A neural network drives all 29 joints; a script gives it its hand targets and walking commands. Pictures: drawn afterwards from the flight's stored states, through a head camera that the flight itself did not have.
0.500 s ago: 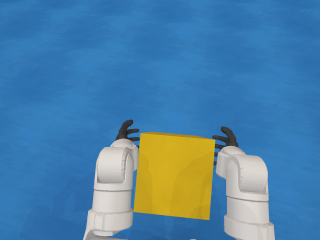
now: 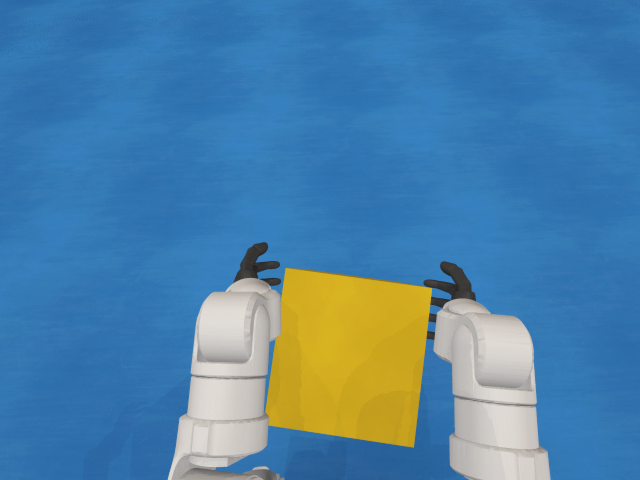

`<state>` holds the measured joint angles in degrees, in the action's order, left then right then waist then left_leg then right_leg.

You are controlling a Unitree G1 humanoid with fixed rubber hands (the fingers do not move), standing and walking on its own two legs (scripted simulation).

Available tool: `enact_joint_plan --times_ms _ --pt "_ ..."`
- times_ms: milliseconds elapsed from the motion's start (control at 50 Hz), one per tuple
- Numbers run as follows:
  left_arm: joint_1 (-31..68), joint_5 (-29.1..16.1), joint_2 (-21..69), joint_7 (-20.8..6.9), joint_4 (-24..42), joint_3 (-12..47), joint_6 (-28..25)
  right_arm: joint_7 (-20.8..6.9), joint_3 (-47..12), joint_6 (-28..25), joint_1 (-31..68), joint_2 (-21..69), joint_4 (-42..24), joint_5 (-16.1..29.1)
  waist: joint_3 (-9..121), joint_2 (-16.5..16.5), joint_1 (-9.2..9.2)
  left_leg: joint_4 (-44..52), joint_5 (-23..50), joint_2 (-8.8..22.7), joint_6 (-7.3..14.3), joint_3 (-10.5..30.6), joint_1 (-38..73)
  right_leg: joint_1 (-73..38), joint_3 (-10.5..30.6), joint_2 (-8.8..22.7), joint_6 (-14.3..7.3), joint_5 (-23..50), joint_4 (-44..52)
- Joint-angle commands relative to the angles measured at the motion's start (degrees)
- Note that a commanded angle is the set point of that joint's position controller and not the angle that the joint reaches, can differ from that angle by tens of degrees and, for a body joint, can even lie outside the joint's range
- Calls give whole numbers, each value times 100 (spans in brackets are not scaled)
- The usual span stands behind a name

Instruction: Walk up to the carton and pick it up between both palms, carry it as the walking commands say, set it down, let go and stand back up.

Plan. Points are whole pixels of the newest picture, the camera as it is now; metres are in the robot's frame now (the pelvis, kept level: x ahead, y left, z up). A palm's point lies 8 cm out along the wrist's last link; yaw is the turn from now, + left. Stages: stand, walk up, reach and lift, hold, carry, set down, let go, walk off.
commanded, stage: carry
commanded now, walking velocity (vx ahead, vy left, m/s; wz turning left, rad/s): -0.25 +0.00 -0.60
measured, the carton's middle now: (343, 335) +0.34 -0.01 -0.06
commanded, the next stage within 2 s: none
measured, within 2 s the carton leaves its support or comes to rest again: neither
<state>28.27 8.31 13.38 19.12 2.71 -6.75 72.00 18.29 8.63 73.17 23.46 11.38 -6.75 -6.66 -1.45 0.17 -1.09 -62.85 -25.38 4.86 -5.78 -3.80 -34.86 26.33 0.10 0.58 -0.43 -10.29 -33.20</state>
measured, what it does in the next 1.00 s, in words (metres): walks backwards, turning right: left foot, then right foot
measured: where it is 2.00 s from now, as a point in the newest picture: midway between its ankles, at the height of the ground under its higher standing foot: outside the picture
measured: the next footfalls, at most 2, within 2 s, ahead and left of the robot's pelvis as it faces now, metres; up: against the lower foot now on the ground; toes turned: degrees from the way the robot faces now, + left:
left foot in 0.14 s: -0.02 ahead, +0.12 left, +0.00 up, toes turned +0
right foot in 0.46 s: -0.18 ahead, -0.16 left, +0.00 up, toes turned -23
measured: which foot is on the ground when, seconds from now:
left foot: up 0.00-0.12, down 0.14-0.46, up 0.48-0.74, down 0.76-1.00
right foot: down 0.00-0.16, up 0.18-0.44, down 0.46-0.78, up 0.80-1.00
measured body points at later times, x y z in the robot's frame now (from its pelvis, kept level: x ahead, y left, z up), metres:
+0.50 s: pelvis -0.19 -0.01 -0.01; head -0.15 -0.01 +0.44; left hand +0.16 +0.02 +0.08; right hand +0.09 -0.21 +0.06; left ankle -0.07 +0.11 -0.71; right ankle -0.21 -0.14 -0.73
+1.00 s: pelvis -0.36 +0.06 +0.01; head -0.32 +0.06 +0.45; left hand -0.02 -0.01 +0.09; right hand -0.15 -0.22 +0.08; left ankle -0.23 +0.12 -0.73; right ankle -0.44 -0.06 -0.69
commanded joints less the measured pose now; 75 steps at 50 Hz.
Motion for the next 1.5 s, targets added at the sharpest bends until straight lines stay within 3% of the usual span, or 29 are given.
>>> enact_joint_plan --times_ms 0,80,120,140,160,180,220,280,360,400,440,460,480,560,680,740,760,780,840,880,1000,1040,1080,1120,1180,1280,1320,1360,1480 --pt "2506 -2356 6031 -2374 641 2977 -186 -2420 -3816 -272 3760 6195 -643 2831 2876 -1134 267 536 -30 -117 24 169 273 -1962 1332 1310 -530 1609 952" --pt "2481 -2282 5864 -2293 874 3145 -197 -2471 -3705 -198 3306 6287 -250 2826 3001 -1318 280 2507 -391 -505 341 -89 1484 -1707 1589 1186 -236 513 1575" --pt "2460 -2299 5874 -2282 874 3274 -163 -2495 -3660 -184 3124 6305 -168 2769 3094 -1419 211 4093 124 -420 511 -422 2832 -1186 1243 866 319 263 1852" --pt "2477 -2310 5890 -2305 937 3348 -151 -2503 -3686 -212 3045 6345 -186 2719 3012 -927 154 4399 183 4 674 -99 3681 -399 810 472 756 62 1846" --pt "2678 -2416 5939 -2359 1033 3508 -114 -2497 -3553 -303 2952 6357 -111 2597 2838 1531 33 4686 172 1504 1357 1724 3028 115 -3 -209 751 -1106 -221" --pt "2841 -2521 6041 -2303 1048 3612 -119 -2549 -3508 -307 3077 6279 -287 2613 2330 2001 128 4569 2214 2383 1840 1944 2276 697 -258 -377 491 -2094 -2215" --pt "2822 -2696 6230 -2337 693 3563 -96 -2573 -3431 -240 3065 6173 -105 2478 2344 715 151 3870 4641 2095 1615 625 2259 592 175 -145 178 -1749 -3759" --pt "2995 -2851 6255 -2358 779 3700 -78 -2500 -3252 -334 3308 6097 -349 2365 2422 1030 151 3324 5396 1440 1109 -322 2954 624 -274 -81 273 -1465 -2581" --pt "2872 -2905 6171 -2410 438 3610 70 -2351 -3113 -366 3004 5912 -344 2025 2738 1659 -29 3321 5352 1691 1170 -14 3670 170 -754 -117 245 -1802 -789" --pt "2646 -2878 6243 -2465 97 3520 112 -2316 -3158 -368 2946 5877 -249 1935 2760 1391 70 2975 4831 1656 925 -123 3457 -412 -668 23 206 -976 542" --pt "2415 -2855 6273 -2526 -127 3407 104 -2290 -3240 -380 2908 5803 -244 1931 2700 264 131 2201 2848 1283 384 -354 1892 -1780 185 754 198 433 1252" --pt "2257 -2722 6339 -2557 -442 3274 44 -2340 -3417 -387 3087 5965 -333 2040 2875 -1888 253 1469 -195 478 38 -640 77 -2539 2208 2236 -466 2786 973" --pt "2447 -2717 6297 -2588 -225 3260 -28 -2327 -3638 -399 3418 6125 -472 2198 2700 -2085 239 393 -1158 149 24 -76 -225 -2261 2191 2120 -742 4271 690" --pt "2566 -2515 6221 -2465 282 3123 -198 -2395 -3792 -430 3903 6155 -814 2710 2925 -1167 220 -594 8 136 -24 316 -272 -2073 781 1324 -605 2964 485" --pt "2449 -2273 5902 -2271 793 3093 -298 -2461 -3703 -286 3384 6250 -283 2892 3093 -1208 284 1923 -290 -372 268 57 969 -1699 1541 1318 -430 676 1251" --pt "2372 -2270 5901 -2258 762 3270 -258 -2499 -3633 -268 3106 6303 -119 2801 3113 -1106 180 4202 330 -175 547 -213 2999 -663 1014 776 376 -181 1556" --pt "2567 -2315 5937 -2307 930 3384 -244 -2512 -3600 -343 2917 6348 -72 2702 2903 654 26 4656 -92 1123 1101 1352 3202 400 221 45 748 -962 568" --pt "2673 -2439 5978 -2300 953 3535 -220 -2537 -3455 -395 2979 6303 -143 2659 2516 2143 94 4596 1567 2277 1808 2242 2337 813 -285 -368 479 -2144 -1882" --pt "2917 -2768 6192 -2347 757 3627 -236 -2555 -3365 -375 3084 6149 -194 2506 2418 596 146 3903 3603 1807 1427 403 1907 561 168 -76 146 -1365 -4015" --pt "2980 -2815 6198 -2349 741 3665 -200 -2515 -3293 -414 3354 6094 -381 2481 2436 881 163 3767 3373 1367 1123 -104 2257 551 -146 -70 241 -1297 -3078" --pt "2593 -2774 6184 -2432 -59 3415 -28 -2386 -3166 -402 3032 5870 -107 2124 2847 1522 28 3629 3506 1503 1064 384 3170 -465 -782 -100 259 -1371 444" --pt "2359 -2767 6249 -2477 -258 3336 -32 -2354 -3237 -412 2949 5822 -88 2093 2886 639 52 3038 2940 1177 624 116 2144 -1810 -44 620 352 -639 1534" --pt "2324 -2566 6365 -2514 -443 3219 -172 -2411 -3628 -417 3513 5997 -327 2333 2800 -1901 190 2305 -132 258 92 -266 396 -1916 1820 2086 -429 1063 1339" --pt "2712 -2597 6344 -2542 -73 3211 -204 -2425 -3764 -408 3822 6133 -328 2503 2697 -1143 184 1309 -5 201 97 138 509 -1604 1049 1732 -492 832 1233" --pt "2733 -2469 6261 -2478 -11 3012 -258 -2458 -3794 -340 4070 6177 -345 2779 2592 -1096 175 1499 375 108 72 181 592 -1413 342 1308 -360 63 1104" --pt "2552 -2314 6058 -2366 -49 2906 -299 -2507 -3661 -219 3854 6298 216 2817 2827 -770 160 3781 1294 250 298 165 2224 -983 341 1101 -118 -340 853" --pt "2677 -2394 6095 -2332 166 3134 -304 -2559 -3478 -298 3520 6307 370 2742 2620 446 163 4081 757 641 587 764 1644 -996 -21 722 90 -814 533" --pt "2871 -2498 6000 -2364 228 3217 -292 -2574 -3320 -295 3409 6282 594 2675 2366 285 168 4192 -166 540 588 524 1418 -991 80 746 18 -1173 729" --pt "3007 -2734 6062 -2481 -20 3312 -171 -2457 -3269 -346 3598 6203 321 2578 2365 -156 77 3656 466 203 555 258 1995 -250 192 863 131 -1964 1508"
